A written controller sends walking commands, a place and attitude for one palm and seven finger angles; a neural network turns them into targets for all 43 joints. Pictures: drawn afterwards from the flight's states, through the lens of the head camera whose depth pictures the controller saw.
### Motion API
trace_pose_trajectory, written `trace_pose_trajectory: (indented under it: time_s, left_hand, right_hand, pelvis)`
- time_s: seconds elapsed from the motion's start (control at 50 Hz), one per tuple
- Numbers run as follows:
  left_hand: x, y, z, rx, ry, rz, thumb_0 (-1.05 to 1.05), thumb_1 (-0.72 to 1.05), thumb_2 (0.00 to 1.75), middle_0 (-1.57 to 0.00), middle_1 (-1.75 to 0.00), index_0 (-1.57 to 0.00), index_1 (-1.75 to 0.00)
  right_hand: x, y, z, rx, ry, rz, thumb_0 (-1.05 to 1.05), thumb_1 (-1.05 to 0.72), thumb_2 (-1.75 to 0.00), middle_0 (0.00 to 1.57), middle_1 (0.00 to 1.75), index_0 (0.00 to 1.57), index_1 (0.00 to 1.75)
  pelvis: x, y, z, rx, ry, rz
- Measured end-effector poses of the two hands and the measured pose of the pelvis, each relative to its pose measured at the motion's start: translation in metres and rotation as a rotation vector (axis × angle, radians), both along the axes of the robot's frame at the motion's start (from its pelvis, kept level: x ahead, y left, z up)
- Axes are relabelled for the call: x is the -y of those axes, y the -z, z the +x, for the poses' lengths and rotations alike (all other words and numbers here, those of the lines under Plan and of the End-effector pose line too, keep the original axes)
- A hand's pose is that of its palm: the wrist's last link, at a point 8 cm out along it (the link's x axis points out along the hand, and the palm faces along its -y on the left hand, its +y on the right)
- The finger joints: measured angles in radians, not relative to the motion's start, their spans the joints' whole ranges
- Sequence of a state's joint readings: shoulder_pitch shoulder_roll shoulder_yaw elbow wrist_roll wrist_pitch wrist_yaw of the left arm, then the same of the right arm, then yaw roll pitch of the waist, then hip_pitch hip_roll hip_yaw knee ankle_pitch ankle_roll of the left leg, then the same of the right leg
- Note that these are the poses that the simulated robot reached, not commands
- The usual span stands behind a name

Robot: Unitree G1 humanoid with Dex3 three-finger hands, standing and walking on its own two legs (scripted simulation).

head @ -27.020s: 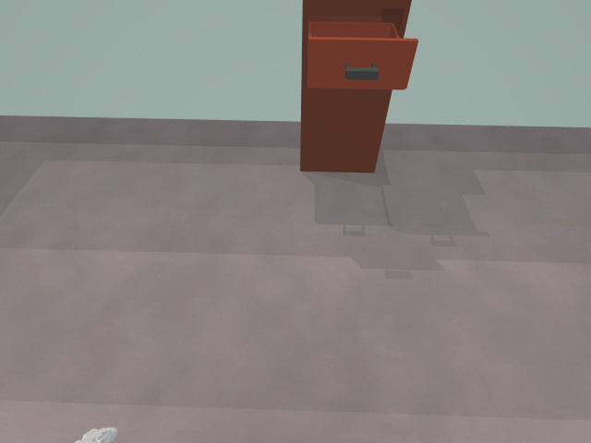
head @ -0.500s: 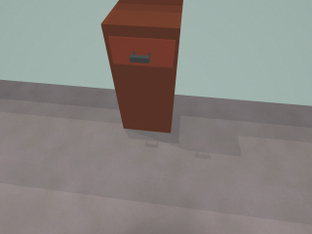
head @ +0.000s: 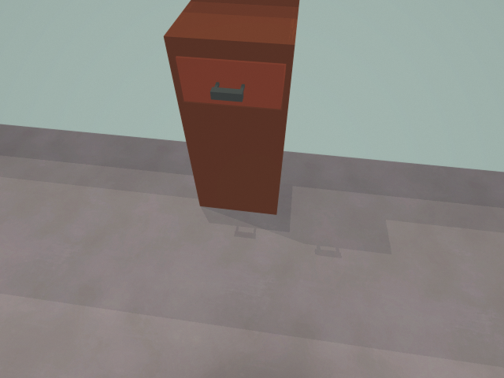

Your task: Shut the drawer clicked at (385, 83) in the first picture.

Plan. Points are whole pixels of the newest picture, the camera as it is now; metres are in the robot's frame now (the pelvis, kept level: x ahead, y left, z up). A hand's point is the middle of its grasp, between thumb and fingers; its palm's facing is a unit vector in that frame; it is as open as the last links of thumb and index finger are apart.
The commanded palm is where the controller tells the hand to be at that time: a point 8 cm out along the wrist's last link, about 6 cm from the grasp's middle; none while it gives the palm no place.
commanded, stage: look to check the result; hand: left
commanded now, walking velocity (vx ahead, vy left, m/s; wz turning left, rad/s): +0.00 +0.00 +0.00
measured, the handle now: (228, 90) +0.94 +0.13 -0.07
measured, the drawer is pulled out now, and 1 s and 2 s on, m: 0.00 0.00 0.00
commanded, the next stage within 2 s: stand and wait in 0.10 s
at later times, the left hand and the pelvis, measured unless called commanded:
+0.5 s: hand out of the picture +0.05 +0.21 -0.17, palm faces +0.00 -0.96 -0.26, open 7.4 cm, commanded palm none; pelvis +0.01 +0.00 +0.00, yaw +0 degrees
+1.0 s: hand out of the picture +0.06 +0.22 -0.16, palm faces +0.00 -0.96 -0.28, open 7.4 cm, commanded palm none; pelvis +0.01 +0.00 +0.00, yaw +0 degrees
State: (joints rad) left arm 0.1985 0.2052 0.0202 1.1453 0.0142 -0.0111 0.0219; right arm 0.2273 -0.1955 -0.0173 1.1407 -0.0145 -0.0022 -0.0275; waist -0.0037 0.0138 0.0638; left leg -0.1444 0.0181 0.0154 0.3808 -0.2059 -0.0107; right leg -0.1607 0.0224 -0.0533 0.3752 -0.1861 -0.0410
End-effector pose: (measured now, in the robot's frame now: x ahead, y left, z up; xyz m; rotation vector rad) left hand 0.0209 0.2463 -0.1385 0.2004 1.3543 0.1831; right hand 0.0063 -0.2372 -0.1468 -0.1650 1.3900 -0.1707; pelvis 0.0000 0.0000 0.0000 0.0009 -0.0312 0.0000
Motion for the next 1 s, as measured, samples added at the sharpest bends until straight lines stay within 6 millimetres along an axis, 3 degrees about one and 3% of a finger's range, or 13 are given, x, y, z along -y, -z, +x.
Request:
trace_pose_trajectory:
  time_s: [0.28, 1.0]
  left_hand:
    - [-0.004, -0.003, 0.021, 0.038, 0.016, 0.005, 0.01, 0.90, 0.89, -0.20, -0.30, -0.20, -0.30]
    - [-0.017, -0.009, 0.035, 0.051, 0.032, 0.036, 0.01, 0.90, 0.89, -0.20, -0.30, -0.20, -0.30]
  right_hand:
    - [0.000, -0.001, 0.012, 0.020, -0.005, -0.002, 0.01, -0.90, -0.90, 0.20, 0.29, 0.20, 0.30]
    - [0.016, -0.006, 0.032, 0.051, -0.016, -0.036, 0.01, -0.90, -0.90, 0.20, 0.30, 0.20, 0.30]
  pelvis:
    - [-0.002, -0.001, 0.005, -0.002, 0.001, 0.002]
    - [-0.002, -0.002, 0.012, -0.002, 0.007, 0.003]
